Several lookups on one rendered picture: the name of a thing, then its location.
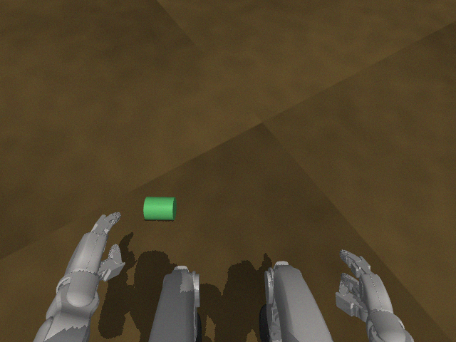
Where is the left robot arm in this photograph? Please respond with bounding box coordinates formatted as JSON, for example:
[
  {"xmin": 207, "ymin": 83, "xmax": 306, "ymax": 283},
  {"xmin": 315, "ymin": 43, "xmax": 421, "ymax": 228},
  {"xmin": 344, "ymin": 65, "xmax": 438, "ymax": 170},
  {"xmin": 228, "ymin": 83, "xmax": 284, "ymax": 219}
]
[{"xmin": 33, "ymin": 271, "xmax": 100, "ymax": 342}]

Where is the can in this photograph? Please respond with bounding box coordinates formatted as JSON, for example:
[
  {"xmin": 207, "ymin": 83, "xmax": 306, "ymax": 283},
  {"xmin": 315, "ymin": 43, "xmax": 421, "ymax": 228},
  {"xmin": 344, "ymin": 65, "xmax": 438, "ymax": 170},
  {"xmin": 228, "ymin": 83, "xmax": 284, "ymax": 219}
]
[{"xmin": 143, "ymin": 197, "xmax": 177, "ymax": 220}]

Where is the right robot hand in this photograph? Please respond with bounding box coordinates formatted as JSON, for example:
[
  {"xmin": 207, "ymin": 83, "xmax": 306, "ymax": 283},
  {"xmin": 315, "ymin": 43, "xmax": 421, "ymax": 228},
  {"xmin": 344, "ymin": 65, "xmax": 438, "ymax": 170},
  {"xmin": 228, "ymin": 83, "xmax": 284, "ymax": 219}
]
[{"xmin": 336, "ymin": 249, "xmax": 394, "ymax": 323}]

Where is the right robot arm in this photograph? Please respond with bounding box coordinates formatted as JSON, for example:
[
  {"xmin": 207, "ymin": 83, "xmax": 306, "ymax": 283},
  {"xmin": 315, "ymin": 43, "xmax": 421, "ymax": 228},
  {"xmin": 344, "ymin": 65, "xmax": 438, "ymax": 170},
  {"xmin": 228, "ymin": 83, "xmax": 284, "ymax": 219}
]
[{"xmin": 366, "ymin": 311, "xmax": 414, "ymax": 342}]

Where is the left robot hand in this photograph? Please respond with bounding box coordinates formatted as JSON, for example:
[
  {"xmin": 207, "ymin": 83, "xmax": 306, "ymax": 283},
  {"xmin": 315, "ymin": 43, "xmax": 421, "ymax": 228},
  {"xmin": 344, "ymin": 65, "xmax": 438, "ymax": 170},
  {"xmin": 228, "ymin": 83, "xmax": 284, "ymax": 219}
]
[{"xmin": 64, "ymin": 212, "xmax": 125, "ymax": 281}]

